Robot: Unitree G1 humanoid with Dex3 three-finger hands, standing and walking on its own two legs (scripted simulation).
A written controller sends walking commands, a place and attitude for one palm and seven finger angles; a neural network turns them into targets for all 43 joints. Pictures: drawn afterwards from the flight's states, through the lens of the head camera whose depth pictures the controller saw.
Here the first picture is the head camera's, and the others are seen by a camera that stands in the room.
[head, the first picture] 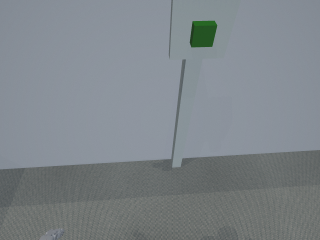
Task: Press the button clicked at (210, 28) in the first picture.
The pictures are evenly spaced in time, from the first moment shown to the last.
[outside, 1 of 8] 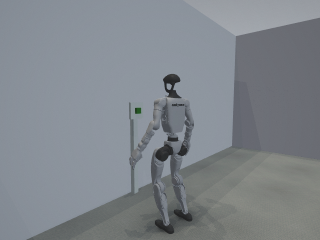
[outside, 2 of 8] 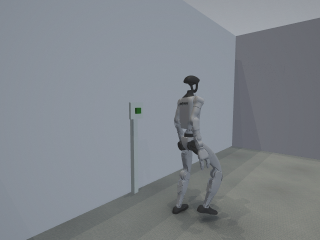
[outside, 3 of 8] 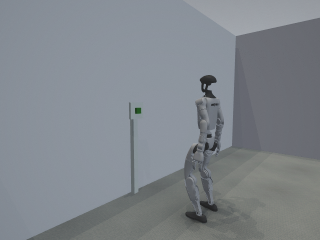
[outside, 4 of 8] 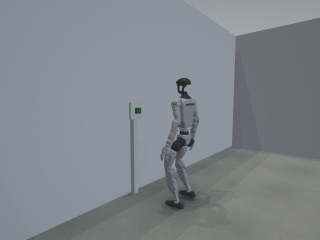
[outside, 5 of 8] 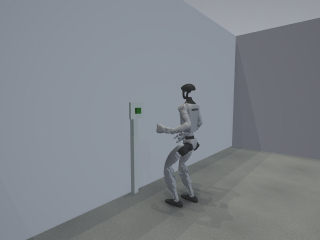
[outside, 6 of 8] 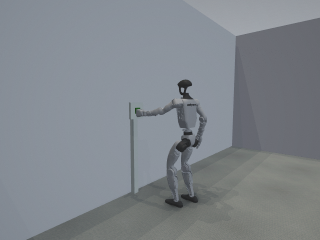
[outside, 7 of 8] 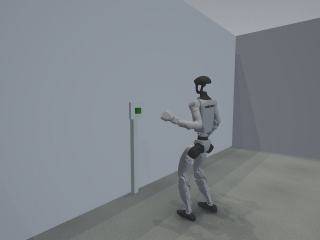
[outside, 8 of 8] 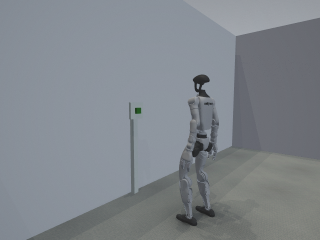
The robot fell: no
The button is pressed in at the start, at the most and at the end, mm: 0 13 0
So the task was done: yes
